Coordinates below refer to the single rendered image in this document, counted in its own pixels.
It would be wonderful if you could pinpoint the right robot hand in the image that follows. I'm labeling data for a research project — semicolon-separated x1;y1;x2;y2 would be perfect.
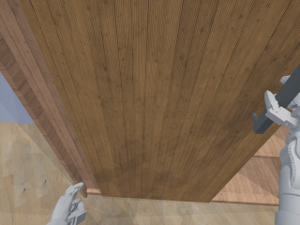
264;75;300;135

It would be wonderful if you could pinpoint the left robot hand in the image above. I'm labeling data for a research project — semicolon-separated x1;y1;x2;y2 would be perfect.
50;182;87;225

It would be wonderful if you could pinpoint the handle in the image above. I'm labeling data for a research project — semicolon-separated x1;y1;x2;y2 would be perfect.
250;64;300;134

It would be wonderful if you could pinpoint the wardrobe door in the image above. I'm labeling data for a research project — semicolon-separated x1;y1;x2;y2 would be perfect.
19;0;300;203
0;0;99;189

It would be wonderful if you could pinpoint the robot right forearm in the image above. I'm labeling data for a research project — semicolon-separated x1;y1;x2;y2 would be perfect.
275;131;300;225

